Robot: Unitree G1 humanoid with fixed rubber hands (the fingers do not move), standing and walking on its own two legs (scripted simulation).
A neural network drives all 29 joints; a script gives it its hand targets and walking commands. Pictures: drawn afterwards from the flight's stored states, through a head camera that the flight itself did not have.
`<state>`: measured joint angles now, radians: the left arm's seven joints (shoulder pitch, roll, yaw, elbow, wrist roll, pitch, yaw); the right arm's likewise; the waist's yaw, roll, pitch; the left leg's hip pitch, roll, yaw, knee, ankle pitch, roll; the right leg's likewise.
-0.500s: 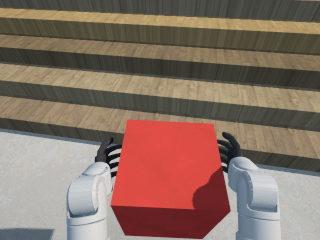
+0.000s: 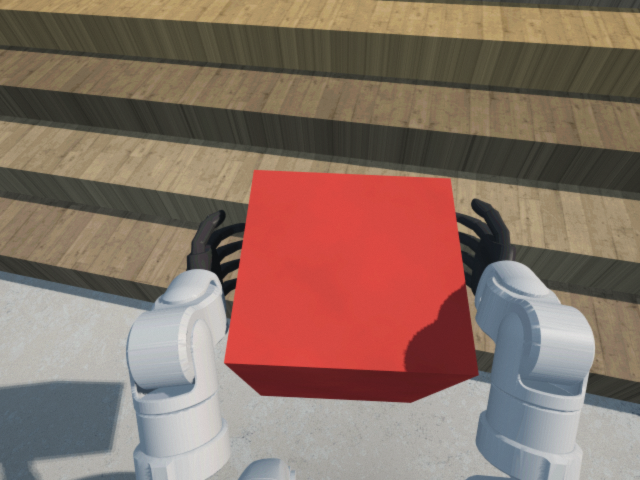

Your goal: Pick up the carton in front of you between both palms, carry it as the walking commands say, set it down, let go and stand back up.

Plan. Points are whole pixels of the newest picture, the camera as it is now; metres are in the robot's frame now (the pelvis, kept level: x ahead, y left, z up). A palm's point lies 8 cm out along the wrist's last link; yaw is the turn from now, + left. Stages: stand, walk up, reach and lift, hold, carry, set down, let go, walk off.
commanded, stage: carry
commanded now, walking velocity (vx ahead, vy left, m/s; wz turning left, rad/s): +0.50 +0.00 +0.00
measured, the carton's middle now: (342, 301) +0.31 +0.01 +0.04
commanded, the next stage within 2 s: none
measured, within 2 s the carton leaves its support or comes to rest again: neither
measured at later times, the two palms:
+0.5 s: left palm (257, 70) +0.72 +0.16 +0.11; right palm (433, 68) +0.70 -0.14 +0.12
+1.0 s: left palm out of the picture +1.04 +0.18 +0.22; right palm out of the picture +1.09 -0.11 +0.23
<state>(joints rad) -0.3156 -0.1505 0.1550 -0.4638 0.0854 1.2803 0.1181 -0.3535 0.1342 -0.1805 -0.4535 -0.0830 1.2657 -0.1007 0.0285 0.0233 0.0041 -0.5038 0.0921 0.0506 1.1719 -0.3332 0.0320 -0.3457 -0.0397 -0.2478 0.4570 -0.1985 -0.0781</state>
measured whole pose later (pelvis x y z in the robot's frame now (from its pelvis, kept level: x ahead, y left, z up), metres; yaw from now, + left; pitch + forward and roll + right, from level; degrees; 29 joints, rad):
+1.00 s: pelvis +0.68 -0.02 +0.12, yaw +0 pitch +4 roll -1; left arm -0.74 -0.04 0.20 -0.05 0.02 1.26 0.18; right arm -0.72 0.07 -0.35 -0.14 -0.14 1.26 -0.08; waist 0.19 -0.01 0.17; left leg -0.80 -0.09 -0.08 1.85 -0.33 0.09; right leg -0.44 0.07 -0.14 0.72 -0.36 -0.11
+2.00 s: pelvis +1.34 -0.05 +0.46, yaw -2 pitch +4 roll +1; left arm -0.90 -0.01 0.25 0.09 0.02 1.32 0.19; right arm -0.88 0.01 -0.35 0.01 -0.16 1.36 -0.08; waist 0.16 0.02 0.04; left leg -1.21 0.04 0.07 1.92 -0.53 0.15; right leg -0.11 -0.02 -0.10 0.41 -0.37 -0.04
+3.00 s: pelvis +2.03 -0.08 +0.82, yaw -1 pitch +4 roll +5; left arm -0.99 0.03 0.38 0.25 0.13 1.36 0.13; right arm -1.03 0.00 -0.25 0.29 -0.11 1.39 -0.23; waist -0.12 -0.02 0.00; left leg -0.75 -0.04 0.21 1.08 -0.39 0.17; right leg -0.38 -0.02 0.10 1.35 -0.17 -0.02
